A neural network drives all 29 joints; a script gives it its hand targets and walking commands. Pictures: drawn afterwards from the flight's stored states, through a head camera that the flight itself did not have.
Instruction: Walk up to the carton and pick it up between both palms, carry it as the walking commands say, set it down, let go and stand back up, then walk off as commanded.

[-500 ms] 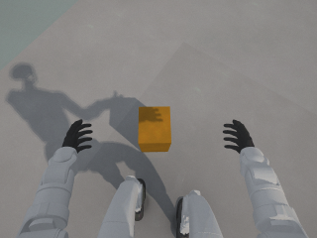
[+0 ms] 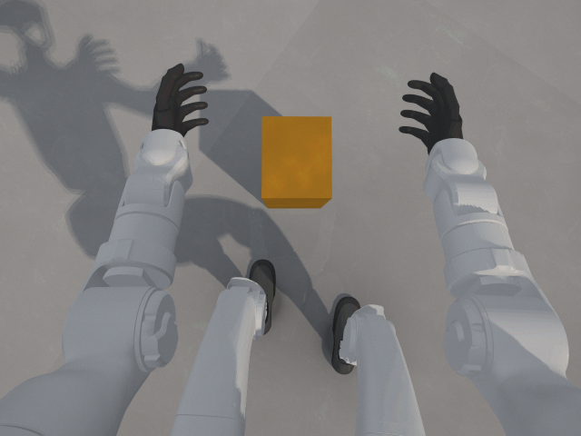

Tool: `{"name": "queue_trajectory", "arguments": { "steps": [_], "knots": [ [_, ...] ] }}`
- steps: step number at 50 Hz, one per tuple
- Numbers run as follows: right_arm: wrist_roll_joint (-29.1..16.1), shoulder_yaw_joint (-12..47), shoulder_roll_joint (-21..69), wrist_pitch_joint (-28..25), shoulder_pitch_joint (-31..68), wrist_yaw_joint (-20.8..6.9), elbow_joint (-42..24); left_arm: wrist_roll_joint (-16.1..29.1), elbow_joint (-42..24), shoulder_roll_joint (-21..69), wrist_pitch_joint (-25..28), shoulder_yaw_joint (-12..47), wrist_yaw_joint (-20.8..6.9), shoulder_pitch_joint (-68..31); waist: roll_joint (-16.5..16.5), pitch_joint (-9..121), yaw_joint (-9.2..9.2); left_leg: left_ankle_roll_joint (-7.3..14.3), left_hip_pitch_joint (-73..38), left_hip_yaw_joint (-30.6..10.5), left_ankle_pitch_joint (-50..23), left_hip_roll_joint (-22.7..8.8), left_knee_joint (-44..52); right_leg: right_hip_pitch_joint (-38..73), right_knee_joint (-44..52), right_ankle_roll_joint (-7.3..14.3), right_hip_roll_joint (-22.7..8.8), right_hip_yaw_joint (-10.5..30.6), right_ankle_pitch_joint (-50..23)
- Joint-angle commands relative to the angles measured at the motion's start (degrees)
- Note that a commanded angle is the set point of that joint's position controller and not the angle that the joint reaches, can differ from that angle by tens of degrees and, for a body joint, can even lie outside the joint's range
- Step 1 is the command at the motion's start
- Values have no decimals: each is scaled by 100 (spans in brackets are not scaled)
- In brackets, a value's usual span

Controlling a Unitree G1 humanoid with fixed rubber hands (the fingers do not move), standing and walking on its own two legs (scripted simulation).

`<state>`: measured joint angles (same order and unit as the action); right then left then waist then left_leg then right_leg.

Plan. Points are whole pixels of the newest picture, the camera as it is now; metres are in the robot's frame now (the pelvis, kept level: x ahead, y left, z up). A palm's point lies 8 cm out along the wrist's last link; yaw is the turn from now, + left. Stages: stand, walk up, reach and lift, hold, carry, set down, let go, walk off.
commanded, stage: reach and lift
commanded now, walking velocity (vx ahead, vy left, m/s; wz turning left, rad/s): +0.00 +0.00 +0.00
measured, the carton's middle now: (295, 168) +0.51 +0.06 -0.53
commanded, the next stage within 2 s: none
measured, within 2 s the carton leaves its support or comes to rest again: neither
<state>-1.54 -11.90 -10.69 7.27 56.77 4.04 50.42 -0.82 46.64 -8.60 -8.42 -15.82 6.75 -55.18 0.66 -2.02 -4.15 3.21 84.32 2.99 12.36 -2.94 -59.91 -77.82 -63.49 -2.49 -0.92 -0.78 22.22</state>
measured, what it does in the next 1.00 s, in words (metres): lowers itself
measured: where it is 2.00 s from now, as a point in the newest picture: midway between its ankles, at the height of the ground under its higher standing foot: (302, 329)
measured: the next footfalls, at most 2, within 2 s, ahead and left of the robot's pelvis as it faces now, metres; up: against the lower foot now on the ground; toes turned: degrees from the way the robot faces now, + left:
none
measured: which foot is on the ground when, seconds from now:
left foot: down 0.00-1.00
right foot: down 0.00-1.00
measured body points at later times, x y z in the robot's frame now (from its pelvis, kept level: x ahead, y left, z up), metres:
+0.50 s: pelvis -0.01 -0.03 -0.06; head +0.31 +0.02 +0.26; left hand +0.48 +0.21 -0.19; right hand +0.52 -0.11 -0.19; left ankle +0.12 +0.09 -0.62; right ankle +0.05 -0.15 -0.62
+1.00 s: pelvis -0.05 -0.02 -0.21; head +0.32 +0.04 +0.03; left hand +0.47 +0.21 -0.39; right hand +0.51 -0.11 -0.38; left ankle +0.12 +0.10 -0.62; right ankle +0.05 -0.15 -0.62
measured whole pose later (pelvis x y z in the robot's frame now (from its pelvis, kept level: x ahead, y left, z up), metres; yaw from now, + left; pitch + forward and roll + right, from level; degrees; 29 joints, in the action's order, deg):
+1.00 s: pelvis -0.05 -0.02 -0.21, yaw +1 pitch +28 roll -5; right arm -13.4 -4.0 -15.3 12.9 76.5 12.9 45.4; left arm 10.0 45.5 -18.5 -11.8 -6.6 11.3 -75.5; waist 1.1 -30.1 -4.1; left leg 2.2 115.4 -2.3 22.0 -2.5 -108.8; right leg -105.1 -114.4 -2.3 1.8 -1.7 37.9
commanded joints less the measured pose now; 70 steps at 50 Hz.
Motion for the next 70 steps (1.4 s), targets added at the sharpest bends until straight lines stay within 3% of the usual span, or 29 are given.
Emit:
{"name": "queue_trajectory", "arguments": {
  "steps": [1,3,6,7,13,14,16,18,24,27,30,31,33,35,39,40,42,43,44,47,49,50,51,52,58,60,63,65,70],
  "knots": [
    [-11,-188,-857,-329,2407,202,-1505,-33,-1541,-783,388,-129,52,-2202,-260,7655,-93,-500,-6163,-613,-2590,583,-77,822,405,154,846,-276,-1400],
    [254,-266,-592,-348,1881,138,-667,-184,-842,-572,415,-301,57,-1953,-252,6915,-14,-521,-6415,-738,-3440,556,-176,-341,441,52,892,-284,-1480],
    [303,-125,-383,-288,1794,216,-1415,58,-1258,-368,347,-241,-58,-1488,321,8209,203,-401,-6466,-676,-3849,621,-369,693,351,14,966,-342,-2060],
    [260,-26,-315,-300,2115,257,-1915,-37,-1506,-576,411,-322,-89,-1762,276,8338,-81,-359,-6279,-624,-4141,609,-476,591,232,79,943,-271,-2205],
    [381,-296,-117,-166,1857,281,-1339,-394,-1154,-636,361,-514,-252,-1950,-326,7095,-168,-394,-4995,-371,-2849,656,-462,147,183,40,811,-195,-1598],
    [616,-432,-57,-223,1873,326,-1424,-363,-684,-595,374,-799,-297,-1627,184,6797,-36,-316,-4141,-366,-2631,663,-535,419,167,-39,820,-102,-1671],
    [496,-472,239,-297,1825,275,-1059,-316,-885,-171,484,-283,-381,-2064,-341,6604,231,-365,-4466,-448,-2610,652,-562,-401,66,-1,810,-188,-1366],
    [434,-428,184,-339,2370,301,-1236,-539,-788,-518,548,-578,-308,-2373,-334,6106,-180,-425,-3704,-306,-1470,676,-679,-720,-230,-37,798,-169,-495],
    [378,-280,259,-339,2637,511,-1063,-468,-233,-794,588,-718,-342,-2530,181,6287,-169,-348,-2158,-125,-579,729,-1605,-561,-1035,-128,831,-166,-108],
    [417,-469,51,-386,2451,615,-1048,-347,-732,-652,628,-453,-247,-2566,-214,6969,86,-517,-2363,-99,-1014,760,-2008,-694,-1523,-103,936,-266,-635],
    [473,-299,-167,-226,2518,704,-725,-321,-115,-1155,519,-672,-130,-2522,109,6457,-144,-439,-1960,-46,-698,756,-2419,-1226,-1885,-149,950,-292,6],
    [332,-325,-34,-192,2683,757,-1367,-298,-963,-1131,515,-430,-119,-2890,-476,7161,-249,-524,-2125,-39,-1104,767,-2516,-897,-2027,-73,969,-219,-591],
    [120,-91,-218,-240,2614,782,-1749,-160,-915,-1254,560,-462,23,-2395,-149,8135,-350,-486,-2703,6,-1717,789,-2986,-527,-2449,-114,984,-342,-985],
    [-264,424,115,-108,2613,780,-993,242,-665,-988,454,137,55,-2746,-296,7473,-251,-451,-2349,-38,-1431,664,-3195,-1302,-2588,-15,947,-254,-477],
    [-660,437,-1009,-20,3591,970,-2618,1041,-2152,-1301,146,626,267,-3470,34,10085,261,-451,-3957,-265,-1823,636,-3800,-272,-3218,61,944,-488,-818],
    [-798,620,-939,133,3564,1024,-2258,989,-1861,-1574,75,605,304,-3456,-115,10103,-44,-444,-4074,-231,-1706,663,-3895,-125,-3329,91,856,-433,-653],
    [-850,589,-1313,324,3965,1005,-2180,1173,-1774,-1826,-177,776,417,-4046,-156,10123,256,-435,-4436,-403,-1095,632,-3981,-166,-3602,53,819,-558,-416],
    [-1030,876,-1053,440,3990,917,-1666,1022,-1090,-2053,-182,531,416,-3892,-95,9274,-251,-340,-3844,-278,-907,583,-4111,-300,-3575,85,720,-319,-92],
    [-1105,735,-1131,364,4198,920,-2384,1068,-1862,-1877,-151,728,457,-4067,-144,9887,94,-291,-4397,-311,-1713,606,-4316,-335,-3673,121,876,-473,-505],
    [-1266,760,-1267,261,4360,937,-2021,1065,-1492,-1882,-47,866,516,-4362,-507,8935,71,-338,-4179,-382,-1495,490,-4514,-1241,-3958,161,819,-433,-107],
    [-1202,500,-1414,238,4269,853,-1296,1099,-1006,-1658,-80,979,530,-4542,-775,8177,283,-419,-4106,-646,-641,492,-4337,-2126,-4141,150,790,-539,355],
    [-1313,746,-1065,225,4148,761,-476,997,36,-1562,-66,1069,466,-4299,-901,7074,97,-377,-3395,-594,-223,444,-4339,-2618,-4145,187,722,-469,677],
    [-1312,762,-1111,178,4176,747,-609,1075,-340,-1481,-58,1081,461,-4330,-756,7598,127,-398,-3363,-584,-131,458,-4359,-2153,-4245,218,716,-464,534],
    [-1191,623,-1315,146,4253,679,206,1198,442,-1443,-54,1156,406,-4472,-620,6674,420,-440,-2630,-596,479,439,-4321,-2423,-4240,203,655,-517,826],
    [-1151,780,-1123,-184,4851,580,733,951,1263,-1779,394,861,213,-4769,-296,5979,-43,-358,-1973,-405,338,426,-4671,-2731,-4579,106,675,-510,1128],
    [-1204,847,-1344,-363,5381,629,120,1306,879,-1605,502,1123,166,-5181,-238,6650,195,-359,-2043,-328,-92,463,-4989,-2271,-4635,122,671,-369,703],
    [-1087,924,-1175,-291,5102,685,1462,1397,1712,-1815,574,1264,110,-5385,-330,5005,236,-420,-1368,-417,1015,442,-4825,-2732,-4607,170,618,-341,1369],
    [-1049,786,-1178,-412,5199,601,1046,1492,1771,-1634,592,1486,26,-5296,-349,5205,570,-373,-1285,-486,535,401,-5006,-2816,-4797,100,626,-447,987],
    [-1182,1060,-1249,-531,5261,669,834,1560,1745,-2006,834,1239,38,-5394,-355,5868,101,-404,-1502,-343,-310,338,-5465,-2462,-5006,133,611,-316,578]
  ]
}}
